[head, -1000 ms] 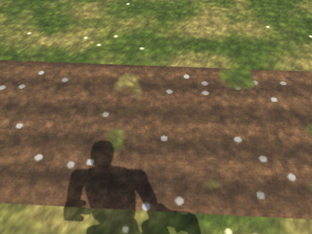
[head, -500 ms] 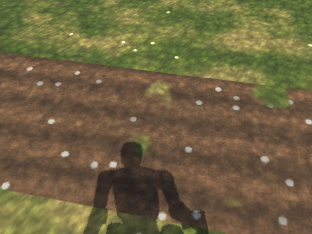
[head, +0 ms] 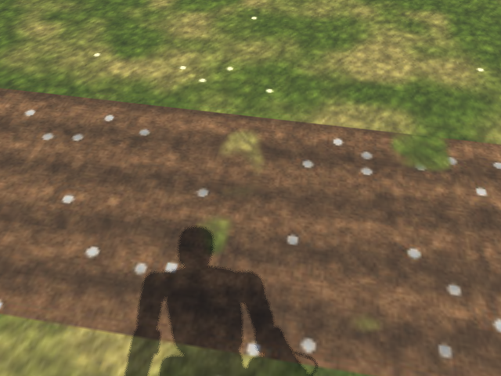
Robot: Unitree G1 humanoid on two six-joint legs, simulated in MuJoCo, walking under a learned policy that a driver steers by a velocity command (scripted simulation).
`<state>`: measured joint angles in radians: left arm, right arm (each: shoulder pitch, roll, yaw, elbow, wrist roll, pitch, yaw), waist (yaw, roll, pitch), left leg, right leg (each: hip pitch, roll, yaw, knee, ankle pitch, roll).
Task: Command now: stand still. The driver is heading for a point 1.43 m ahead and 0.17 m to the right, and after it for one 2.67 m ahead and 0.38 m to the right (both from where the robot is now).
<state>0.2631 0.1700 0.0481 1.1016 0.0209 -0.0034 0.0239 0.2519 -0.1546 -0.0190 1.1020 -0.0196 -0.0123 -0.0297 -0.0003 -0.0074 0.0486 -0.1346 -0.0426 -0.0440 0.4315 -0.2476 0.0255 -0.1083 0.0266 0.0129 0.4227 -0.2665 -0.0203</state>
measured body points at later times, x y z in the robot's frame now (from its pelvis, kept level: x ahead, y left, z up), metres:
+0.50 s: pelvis +0.00 +0.00 +0.00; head +0.00 +0.00 +0.45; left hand -0.01 +0.22 -0.16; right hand +0.00 -0.22 -0.16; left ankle -0.01 +0.11 -0.74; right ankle -0.02 -0.11 -0.74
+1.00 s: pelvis +0.00 -0.01 +0.00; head +0.01 -0.01 +0.45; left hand -0.02 +0.21 -0.16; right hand -0.01 -0.22 -0.16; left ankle -0.01 +0.11 -0.74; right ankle -0.02 -0.11 -0.74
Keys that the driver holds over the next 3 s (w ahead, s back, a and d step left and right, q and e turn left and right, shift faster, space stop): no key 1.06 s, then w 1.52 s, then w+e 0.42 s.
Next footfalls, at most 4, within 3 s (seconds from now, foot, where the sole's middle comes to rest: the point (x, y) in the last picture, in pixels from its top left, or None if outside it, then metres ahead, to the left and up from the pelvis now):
1.78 right None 0.42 -0.06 -0.78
2.34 left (228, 304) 0.74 0.09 -0.78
2.90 right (282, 225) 1.03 -0.08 -0.78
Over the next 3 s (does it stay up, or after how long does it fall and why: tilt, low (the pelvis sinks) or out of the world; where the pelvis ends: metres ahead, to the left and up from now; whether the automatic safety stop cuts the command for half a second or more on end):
stays up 0.94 -0.03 -0.01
